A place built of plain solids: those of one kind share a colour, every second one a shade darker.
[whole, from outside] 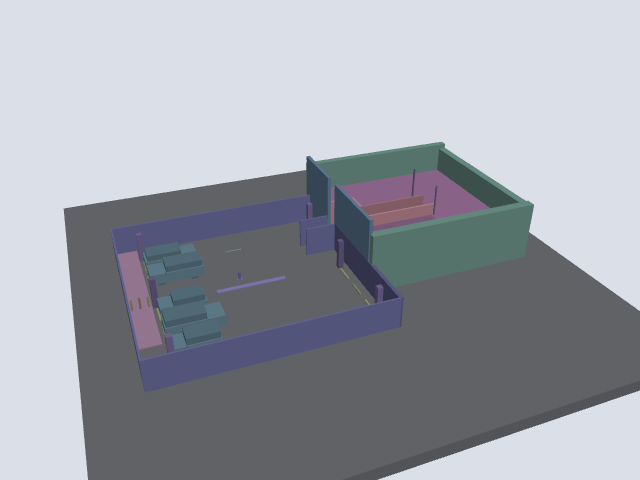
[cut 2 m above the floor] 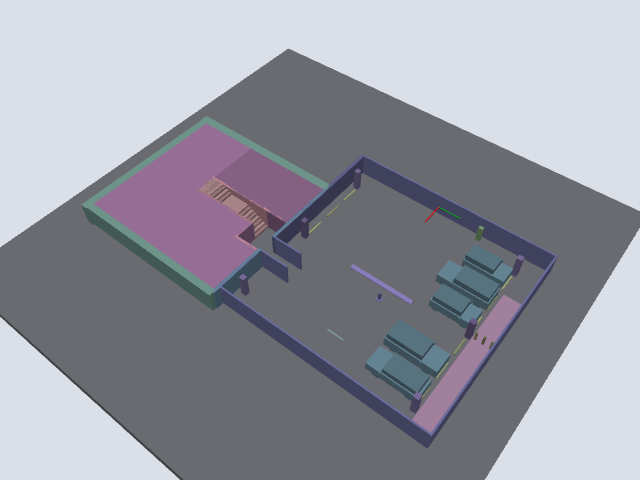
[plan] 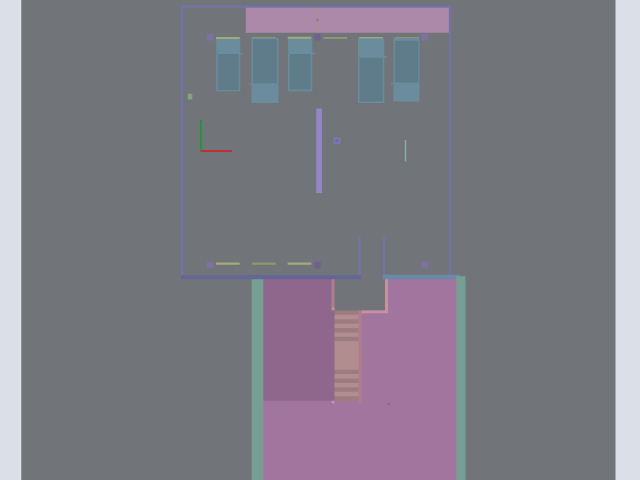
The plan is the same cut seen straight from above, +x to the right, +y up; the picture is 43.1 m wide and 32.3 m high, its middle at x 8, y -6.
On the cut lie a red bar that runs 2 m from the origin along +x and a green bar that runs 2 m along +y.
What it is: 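The pedestrian entrance of an underground car park of the 2000s; a paved forecourt at street level 2.75 m over the deck; an open stair well of 16 risers of 0.172 m and treads of 0.30 m, 1.61 m wide, two flights in line with a mid landing, across the facade; under a glazed canopy, a lobby into the deck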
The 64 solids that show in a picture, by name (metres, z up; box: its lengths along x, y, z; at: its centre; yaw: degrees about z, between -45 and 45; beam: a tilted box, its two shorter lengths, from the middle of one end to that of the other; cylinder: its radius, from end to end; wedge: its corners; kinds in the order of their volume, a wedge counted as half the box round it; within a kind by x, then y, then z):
{
 "paving_1": {"box": [4.8, 6.09, 2.8], "at": [6.58, -13.77, 1.35]},
 "paving_2": {"box": [4.8, 2.1, 2.8], "at": [6.58, -9.7, 1.35]},
 "paving_3": {"box": [13.0, 5.61, 2.8], "at": [10.68, -19.6, 1.35]},
 "paving_4": {"box": [6.59, 6.09, 2.8], "at": [13.88, -13.77, 1.35]},
 "paving_5": {"box": [4.8, 2.1, 2.8], "at": [14.78, -9.7, 1.35]},
 "boundary_1": {"box": [0.78, 14.74, 5.13], "at": [3.8, -15.81, 2.52]},
 "boundary_2": {"box": [14.42, 0.71, 5.04], "at": [10.68, -22.75, 2.47]},
 "boundary_3": {"box": [0.63, 14.59, 5.5], "at": [17.48, -15.74, 2.7]},
 "stair_step_1": {"box": [1.63, 0.35, 2.63], "at": [9.78, -16.68, 1.26]},
 "stair_step_2": {"box": [1.63, 0.64, 2.46], "at": [9.78, -16.53, 1.18]},
 "stair_step_3": {"box": [1.63, 0.94, 2.28], "at": [9.78, -16.38, 1.09]},
 "stair_step_4": {"box": [1.63, 1.24, 2.11], "at": [9.78, -16.23, 1.01]},
 "stair_step_5": {"box": [1.63, 1.53, 1.94], "at": [9.78, -16.09, 0.92]},
 "stair_step_6": {"box": [1.63, 1.83, 1.77], "at": [9.78, -15.94, 0.83]},
 "stair_step_7": {"box": [1.63, 2.13, 1.6], "at": [9.78, -15.79, 0.75]},
 "stair_step_8": {"box": [1.63, 4.04, 1.43], "at": [9.78, -14.83, 0.66]},
 "stair_step_9": {"box": [1.63, 4.34, 1.25], "at": [9.78, -14.69, 0.58]},
 "stair_step_10": {"box": [1.63, 4.63, 1.08], "at": [9.78, -14.54, 0.49]},
 "stair_step_11": {"box": [1.63, 4.93, 0.91], "at": [9.78, -14.39, 0.4]},
 "stair_step_12": {"box": [1.63, 5.23, 0.74], "at": [9.78, -14.24, 0.32]},
 "stair_step_13": {"box": [1.63, 5.52, 0.57], "at": [9.78, -14.09, 0.23]},
 "stair_step_14": {"box": [1.63, 5.82, 0.39], "at": [9.78, -13.94, 0.15]},
 "stair_step_15": {"box": [1.63, 6.12, 0.22], "at": [9.78, -13.79, 0.06]},
 "car_1": {"box": [1.42, 2.42, 0.54], "at": [1.82, 5.31, 1.22]},
 "car_2": {"box": [1.62, 3.51, 0.78], "at": [1.82, 5.77, 0.57]},
 "car_3": {"box": [1.81, 4.39, 0.84], "at": [4.29, 5.41, 0.6]},
 "car_4": {"box": [1.61, 2.96, 0.55], "at": [4.29, 6.03, 1.3]},
 "car_5": {"box": [1.43, 2.39, 0.51], "at": [6.66, 5.33, 1.2]},
 "car_6": {"box": [1.63, 3.54, 0.76], "at": [6.66, 5.77, 0.56]},
 "car_7": {"box": [1.57, 2.94, 0.53], "at": [11.45, 4.79, 1.31]},
 "car_8": {"box": [1.77, 4.36, 0.87], "at": [11.45, 5.41, 0.61]},
 "car_9": {"box": [1.76, 4.29, 0.74], "at": [13.83, 5.46, 0.55]},
 "car_10": {"box": [1.56, 2.82, 0.49], "at": [13.83, 6.0, 1.17]},
 "wall_1": {"box": [0.15, 18.28, 2.65], "at": [-1.27, 0.65, 1.27]},
 "wall_2": {"box": [12.09, 0.3, 2.65], "at": [4.69, -8.49, 1.27]},
 "wall_3": {"box": [18.16, 0.15, 2.65], "at": [7.73, 9.71, 1.27]},
 "wall_4": {"box": [0.15, 2.59, 2.62], "at": [10.66, -7.05, 1.26]},
 "wall_5": {"box": [0.15, 2.59, 2.62], "at": [12.3, -7.05, 1.26]},
 "wall_6": {"box": [4.58, 0.3, 2.65], "at": [14.52, -8.49, 1.27]},
 "wall_7": {"box": [0.15, 18.28, 2.65], "at": [16.73, 0.65, 1.27]},
 "facade_1": {"box": [6.81, 0.3, 6.29], "at": [7.33, -8.49, 3.1]},
 "facade_2": {"box": [5.2, 0.3, 6.29], "at": [14.83, -8.49, 3.1]},
 "rim_guard_1": {"box": [0.2, 6.47, 3.83], "at": [8.88, -13.77, 1.87]},
 "rim_guard_2": {"box": [0.2, 2.29, 3.83], "at": [8.88, -9.79, 1.87]},
 "rim_guard_3": {"box": [0.2, 6.27, 3.83], "at": [10.69, -13.87, 1.87]},
 "rim_guard_4": {"box": [1.99, 0.2, 3.83], "at": [11.58, -10.84, 1.87]},
 "rim_guard_5": {"box": [0.2, 2.29, 3.83], "at": [12.48, -9.79, 1.87]},
 "walkway_1": {"box": [13.66, 1.69, 0.16], "at": [9.83, 8.79, 0.03]},
 "column_1": {"box": [0.45, 0.45, 2.62], "at": [0.6, -7.7, 1.26]},
 "column_2": {"box": [0.45, 0.45, 2.62], "at": [0.6, 7.64, 1.26]},
 "column_3": {"box": [0.45, 0.45, 2.62], "at": [7.83, -7.7, 1.26]},
 "column_4": {"box": [0.45, 0.45, 2.62], "at": [7.83, 7.64, 1.26]},
 "column_5": {"box": [0.45, 0.45, 2.62], "at": [15.06, -7.7, 1.26]},
 "column_6": {"box": [0.45, 0.45, 2.62], "at": [15.06, 7.64, 1.26]},
 "hump_1": {"box": [0.4, 5.69, 0.12], "at": [7.94, 0.0, 0.01]},
 "wheelstop_1": {"box": [1.6, 0.15, 0.15], "at": [1.8, -7.59, 0.03]},
 "wheelstop_2": {"box": [1.6, 0.15, 0.15], "at": [1.8, 7.59, 0.03]},
 "wheelstop_3": {"box": [1.6, 0.15, 0.15], "at": [4.21, -7.59, 0.03]},
 "wheelstop_4": {"box": [1.6, 0.15, 0.15], "at": [6.62, -7.59, 0.03]},
 "wheelstop_5": {"box": [1.6, 0.15, 0.15], "at": [6.62, 7.59, 0.03]},
 "wheelstop_6": {"box": [1.6, 0.15, 0.15], "at": [9.04, 7.59, 0.03]},
 "pay_station_1": {"box": [0.3, 0.4, 1.5], "at": [-0.75, 3.65, 0.7]},
 "canopy_post_1": {"box": [0.12, 0.12, 5.57], "at": [8.74, -17.04, 2.73]},
 "canopy_post_2": {"box": [0.12, 0.12, 5.57], "at": [12.62, -17.04, 2.73]}
}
